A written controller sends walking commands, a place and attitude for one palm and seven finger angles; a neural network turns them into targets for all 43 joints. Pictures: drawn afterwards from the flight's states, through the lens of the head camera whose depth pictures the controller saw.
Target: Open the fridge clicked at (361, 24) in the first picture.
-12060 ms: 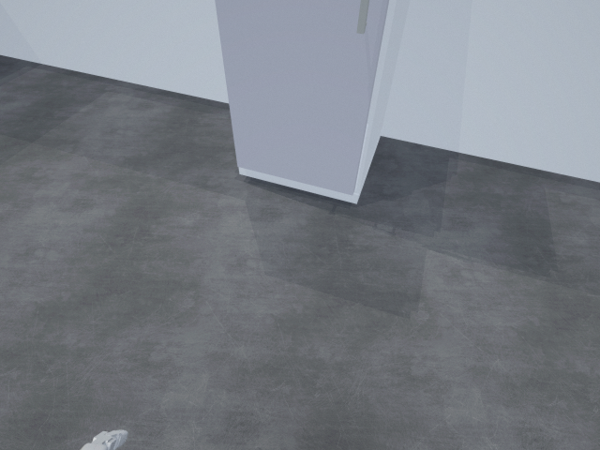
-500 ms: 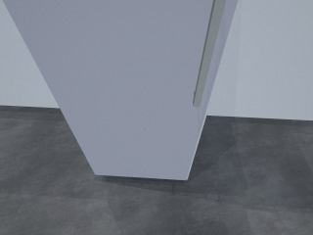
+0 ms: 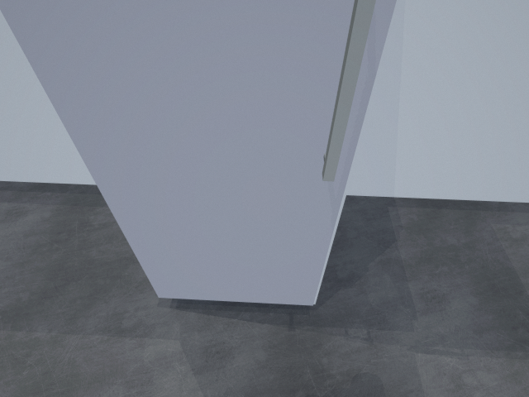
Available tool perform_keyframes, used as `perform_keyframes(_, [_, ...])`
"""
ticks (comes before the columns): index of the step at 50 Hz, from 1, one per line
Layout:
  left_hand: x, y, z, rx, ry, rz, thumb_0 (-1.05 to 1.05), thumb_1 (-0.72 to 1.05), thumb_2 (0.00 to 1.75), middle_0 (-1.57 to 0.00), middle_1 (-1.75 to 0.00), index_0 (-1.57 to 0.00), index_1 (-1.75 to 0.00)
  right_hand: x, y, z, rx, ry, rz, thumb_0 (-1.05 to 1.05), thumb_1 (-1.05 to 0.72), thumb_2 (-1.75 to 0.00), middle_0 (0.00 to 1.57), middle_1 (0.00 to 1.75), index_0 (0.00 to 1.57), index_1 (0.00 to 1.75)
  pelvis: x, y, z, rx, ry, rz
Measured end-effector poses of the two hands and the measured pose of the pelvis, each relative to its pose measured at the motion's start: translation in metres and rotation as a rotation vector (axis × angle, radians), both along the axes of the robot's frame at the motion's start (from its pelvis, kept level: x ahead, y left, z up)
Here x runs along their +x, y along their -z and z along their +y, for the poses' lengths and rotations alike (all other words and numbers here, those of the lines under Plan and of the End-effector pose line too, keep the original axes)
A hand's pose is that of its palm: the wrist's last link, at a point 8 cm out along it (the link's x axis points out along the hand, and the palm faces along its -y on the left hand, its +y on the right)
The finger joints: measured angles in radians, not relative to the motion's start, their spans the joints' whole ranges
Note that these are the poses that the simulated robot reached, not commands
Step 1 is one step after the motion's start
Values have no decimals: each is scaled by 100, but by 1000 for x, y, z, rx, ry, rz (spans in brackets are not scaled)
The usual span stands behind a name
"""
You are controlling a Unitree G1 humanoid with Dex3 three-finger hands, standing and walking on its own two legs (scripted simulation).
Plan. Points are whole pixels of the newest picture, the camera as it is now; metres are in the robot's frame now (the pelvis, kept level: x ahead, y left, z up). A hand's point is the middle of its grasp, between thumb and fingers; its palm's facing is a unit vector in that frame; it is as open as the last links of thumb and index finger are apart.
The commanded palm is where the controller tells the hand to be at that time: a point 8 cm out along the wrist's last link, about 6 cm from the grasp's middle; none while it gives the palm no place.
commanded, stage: look again from close up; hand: right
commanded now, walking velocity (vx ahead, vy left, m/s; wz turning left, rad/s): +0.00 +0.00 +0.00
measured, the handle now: (345, 80) +0.53 -0.10 +0.23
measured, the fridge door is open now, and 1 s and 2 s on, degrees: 0 0 0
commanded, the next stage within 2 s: raise the hand to about handle height in 0.10 s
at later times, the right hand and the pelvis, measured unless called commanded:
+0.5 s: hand (415, 360) +0.18 -0.19 +0.01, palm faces -0.01 +1.00 -0.06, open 8.0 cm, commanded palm +0.12 -0.26 -0.02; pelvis -0.04 +0.00 -0.05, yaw +0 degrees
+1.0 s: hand (469, 345) +0.19 -0.24 +0.06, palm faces +0.05 +1.00 -0.07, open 10.8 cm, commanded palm +0.15 -0.29 +0.07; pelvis -0.03 +0.00 -0.03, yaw -1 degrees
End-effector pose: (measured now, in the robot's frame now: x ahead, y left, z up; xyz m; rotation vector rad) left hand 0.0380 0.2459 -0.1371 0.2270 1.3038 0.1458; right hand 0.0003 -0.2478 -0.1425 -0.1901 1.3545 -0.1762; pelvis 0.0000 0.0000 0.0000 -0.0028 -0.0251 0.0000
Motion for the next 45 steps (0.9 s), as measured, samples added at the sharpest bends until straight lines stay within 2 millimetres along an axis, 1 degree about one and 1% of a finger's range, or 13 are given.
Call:
perform_keyframes(11, [3, 0, 0, 3, 1, -8, 1, 91, 90, -20, -30, -20, -30, -1, 0, -1, -9, -1, -2, 1, -91, -89, 20, 30, 20, 30, 0, 1, -1, 7, -1, 1])
perform_keyframes(12, [6, -1, 0, 6, -6, -44, 1, 91, 90, -20, -30, -20, -30, 8, -5, -1, -3, 55, -61, 1, -91, -89, 20, 30, 20, 30, -1, 2, -2, 9, 0, 1])
perform_keyframes(13, [11, -4, -1, 18, -2, -105, 1, 91, 90, -20, -30, -20, -30, 26, -18, -5, -9, 95, -186, 2, -91, -89, 20, 30, 20, 31, -3, 3, -3, 4, 1, -3])
perform_keyframes(18, [49, -17, -5, 14, 28, -429, 1, 91, 90, -20, -30, -20, -30, 131, -123, -14, -53, 76, -938, 2, -87, -87, 21, 33, 21, 33, -16, 13, -4, -7, 35, 25])
perform_keyframes(20, [66, -20, -5, 2, 38, -528, 1, 91, 90, -20, -30, -20, -30, 157, -153, -12, -25, 6, -1174, 2, -84, -86, 21, 35, 20, 35, -22, 21, -3, -4, 29, 67])
perform_keyframes(22, [81, -22, -4, -9, 48, -613, 1, 91, 90, -20, -30, -20, -30, 169, -165, -6, 33, -95, -1342, 1, -81, -85, 21, 37, 20, 37, -29, 33, 0, -5, 14, 112])
perform_keyframes(24, [95, -24, -2, -16, 59, -685, 1, 91, 90, -20, -30, -20, -30, 168, -159, 0, 104, -200, -1402, 1, -77, -83, 21, 39, 21, 39, -34, 44, 3, -5, 4, 137])
perform_keyframes(26, [106, -28, 1, -10, 72, -739, 2, 91, 90, -20, -30, -20, -30, 158, -144, 3, 170, -236, -1365, 1, -73, -82, 21, 42, 21, 42, -37, 53, 5, -4, 2, 147])
perform_keyframes(30, [120, -36, 4, 28, 104, -787, 2, 91, 90, -20, -30, -20, -30, 127, -120, -8, 180, -123, -1252, 1, -63, -78, 22, 47, 22, 48, -37, 60, 7, 7, 9, 149])
perform_keyframes(32, [123, -38, 3, 43, 128, -784, 2, 91, 90, -20, -30, -20, -30, 114, -122, -15, 122, -72, -1252, 1, -59, -76, 23, 50, 23, 51, -36, 61, 8, 17, 18, 143])
perform_keyframes(34, [123, -36, 1, 52, 156, -768, 2, 91, 90, -20, -30, -20, -30, 108, -134, -20, 68, -62, -1299, 2, -54, -74, 23, 53, 23, 54, -35, 60, 9, 28, 31, 136])
perform_keyframes(39, [113, -27, -10, 27, 174, -711, 2, 91, 90, -20, -30, -20, -30, 123, -166, -22, 60, -155, -1407, 2, -42, -69, 24, 61, 23, 61, -37, 56, 9, 46, 48, 121])
perform_keyframes(45, [94, -25, -21, -17, 106, -681, 2, 91, 90, -20, -30, -20, -30, 155, -186, -32, 121, -210, -1329, 1, -28, -63, 25, 70, 25, 70, -33, 42, 5, 37, 27, 104])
